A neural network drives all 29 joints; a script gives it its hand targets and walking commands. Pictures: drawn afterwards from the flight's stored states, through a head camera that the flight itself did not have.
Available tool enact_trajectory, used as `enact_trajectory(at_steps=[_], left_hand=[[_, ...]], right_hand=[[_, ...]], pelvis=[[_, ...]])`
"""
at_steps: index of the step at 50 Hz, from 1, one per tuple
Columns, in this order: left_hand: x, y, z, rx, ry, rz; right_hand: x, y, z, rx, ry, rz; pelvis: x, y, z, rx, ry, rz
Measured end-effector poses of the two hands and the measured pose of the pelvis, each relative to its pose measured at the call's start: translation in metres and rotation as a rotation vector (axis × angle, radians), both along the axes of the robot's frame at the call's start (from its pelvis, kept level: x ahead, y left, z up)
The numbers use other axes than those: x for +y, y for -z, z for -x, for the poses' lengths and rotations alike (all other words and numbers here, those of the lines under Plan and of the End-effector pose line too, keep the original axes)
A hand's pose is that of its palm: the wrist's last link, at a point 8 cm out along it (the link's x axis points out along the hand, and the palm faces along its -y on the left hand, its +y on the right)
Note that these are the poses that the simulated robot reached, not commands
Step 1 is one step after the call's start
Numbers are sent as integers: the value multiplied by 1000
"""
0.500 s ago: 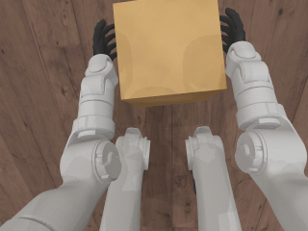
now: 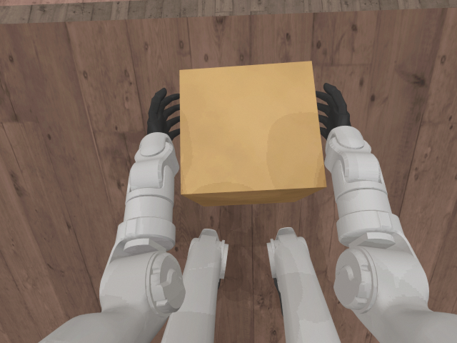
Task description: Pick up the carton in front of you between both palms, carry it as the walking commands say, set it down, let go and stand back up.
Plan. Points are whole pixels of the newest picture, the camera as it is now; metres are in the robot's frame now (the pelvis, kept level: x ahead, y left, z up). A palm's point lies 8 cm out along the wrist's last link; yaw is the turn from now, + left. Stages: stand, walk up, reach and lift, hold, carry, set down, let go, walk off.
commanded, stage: reach and lift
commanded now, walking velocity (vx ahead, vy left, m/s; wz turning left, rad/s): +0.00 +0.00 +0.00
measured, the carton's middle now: (247, 147) +0.44 -0.01 -0.12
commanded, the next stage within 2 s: hold in 1.92 s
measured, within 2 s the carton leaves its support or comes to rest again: neither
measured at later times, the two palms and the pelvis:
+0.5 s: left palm (114, 116) +0.40 +0.15 +0.12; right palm (384, 111) +0.40 -0.15 +0.11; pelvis +0.06 +0.00 +0.14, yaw +0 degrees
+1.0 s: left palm (13, 74) +0.37 +0.15 +0.25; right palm out of the picture +0.36 -0.15 +0.24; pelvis +0.08 +0.00 +0.22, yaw +0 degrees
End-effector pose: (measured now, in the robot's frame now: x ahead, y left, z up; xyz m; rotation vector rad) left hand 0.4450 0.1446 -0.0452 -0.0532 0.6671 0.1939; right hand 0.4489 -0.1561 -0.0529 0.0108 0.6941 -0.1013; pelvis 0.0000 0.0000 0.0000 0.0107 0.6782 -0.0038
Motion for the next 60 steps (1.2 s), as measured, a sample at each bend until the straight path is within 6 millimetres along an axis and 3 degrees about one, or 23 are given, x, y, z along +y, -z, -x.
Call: enact_trajectory(at_steps=[22,36,48,60], left_hand=[[3,-143,35,4,18,2],[5,-226,56,-2,35,-1],[7,-287,70,-22,73,-29],[6,-294,78,9,77,-34]], right_hand=[[2,-143,40,4,25,-7],[4,-227,63,-2,34,-1],[7,-290,82,-23,29,26],[6,-296,90,7,25,28]], pelvis=[[0,-128,-48,-239,1,7],[2,-195,-78,-460,3,12],[3,-222,-86,-668,2,15],[3,-222,-69,-739,5,16]])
